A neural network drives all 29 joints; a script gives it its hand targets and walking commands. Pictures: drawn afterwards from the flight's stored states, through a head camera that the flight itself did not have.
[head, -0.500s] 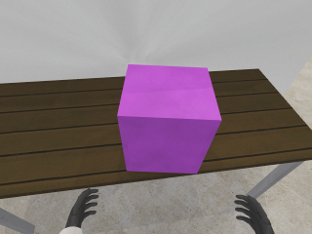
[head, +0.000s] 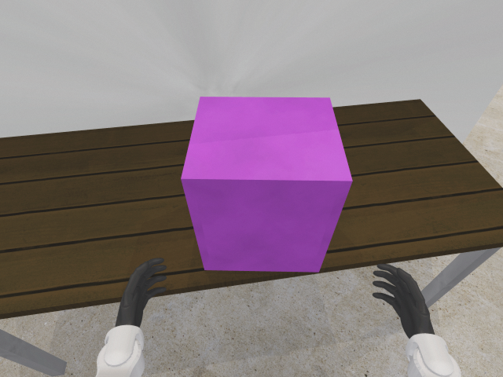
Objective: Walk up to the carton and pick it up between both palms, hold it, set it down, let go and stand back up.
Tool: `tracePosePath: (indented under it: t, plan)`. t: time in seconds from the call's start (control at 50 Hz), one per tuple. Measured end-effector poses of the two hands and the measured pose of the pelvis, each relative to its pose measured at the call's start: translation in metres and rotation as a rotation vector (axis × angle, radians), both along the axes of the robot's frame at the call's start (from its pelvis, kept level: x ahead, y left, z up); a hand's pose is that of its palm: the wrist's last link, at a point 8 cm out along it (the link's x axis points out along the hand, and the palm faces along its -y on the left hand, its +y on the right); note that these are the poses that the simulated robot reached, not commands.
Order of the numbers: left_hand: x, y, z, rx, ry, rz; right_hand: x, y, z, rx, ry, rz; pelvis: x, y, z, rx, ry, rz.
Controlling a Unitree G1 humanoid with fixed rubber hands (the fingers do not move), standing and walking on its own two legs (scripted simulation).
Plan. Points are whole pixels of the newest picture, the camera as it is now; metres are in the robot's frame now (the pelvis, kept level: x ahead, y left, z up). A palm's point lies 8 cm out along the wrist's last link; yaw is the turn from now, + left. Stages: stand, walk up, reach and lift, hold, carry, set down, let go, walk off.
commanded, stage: reach and lift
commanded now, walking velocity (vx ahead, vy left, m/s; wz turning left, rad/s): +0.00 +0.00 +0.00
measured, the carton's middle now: (263, 189) +0.45 +0.00 +0.01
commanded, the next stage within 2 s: none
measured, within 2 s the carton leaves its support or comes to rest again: neither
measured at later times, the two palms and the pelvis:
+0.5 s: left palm (138, 254) +0.29 +0.20 +0.03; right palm (421, 259) +0.28 -0.25 +0.04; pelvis +0.00 +0.00 +0.01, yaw -2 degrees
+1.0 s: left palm (132, 198) +0.35 +0.20 +0.11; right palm (434, 201) +0.34 -0.26 +0.11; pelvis +0.00 +0.00 +0.01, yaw -2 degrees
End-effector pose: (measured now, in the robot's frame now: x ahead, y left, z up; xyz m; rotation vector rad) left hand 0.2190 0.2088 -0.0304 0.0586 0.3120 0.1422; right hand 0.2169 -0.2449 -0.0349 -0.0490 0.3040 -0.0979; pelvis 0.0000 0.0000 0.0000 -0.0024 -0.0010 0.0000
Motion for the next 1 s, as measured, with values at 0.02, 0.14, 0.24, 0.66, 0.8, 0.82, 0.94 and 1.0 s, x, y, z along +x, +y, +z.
tracePosePath:
  t: [0.02, 0.14, 0.24, 0.66, 0.8, 0.82, 0.94, 1.0]
  plan:
    - [0.002, -0.001, 0.000, -0.003, -0.006, 0.000, 0.002, 0.000, 0.001, 0.000, -0.004, 0.002, -0.001, 0.000, 0.000, 0.000, 0.003, 0.000]
    - [0.017, -0.003, 0.007, -0.017, -0.013, 0.009, 0.019, -0.001, 0.013, 0.000, -0.011, 0.016, -0.002, -0.002, 0.002, 0.003, 0.012, -0.009]
    - [0.032, -0.004, 0.022, -0.021, -0.027, 0.009, 0.035, -0.004, 0.033, 0.001, -0.031, 0.015, 0.000, -0.004, 0.006, 0.004, 0.012, -0.015]
    - [0.087, -0.012, 0.088, -0.022, -0.030, -0.029, 0.085, -0.006, 0.097, 0.016, -0.059, 0.015, -0.002, 0.002, 0.014, 0.003, 0.018, -0.037]
    - [0.103, -0.010, 0.108, -0.020, -0.027, -0.029, 0.102, -0.011, 0.117, 0.013, -0.066, 0.012, -0.003, 0.003, 0.015, 0.003, 0.033, -0.041]
    - [0.105, -0.009, 0.111, -0.020, -0.027, -0.029, 0.105, -0.012, 0.120, 0.013, -0.067, 0.012, -0.003, 0.003, 0.015, 0.002, 0.036, -0.041]
    - [0.119, -0.007, 0.129, -0.016, -0.033, -0.034, 0.120, -0.015, 0.138, 0.014, -0.072, 0.011, -0.003, 0.003, 0.015, 0.001, 0.048, -0.040]
    - [0.126, -0.006, 0.138, -0.016, -0.035, -0.037, 0.127, -0.016, 0.146, 0.015, -0.072, 0.012, -0.003, 0.003, 0.015, 0.001, 0.053, -0.039]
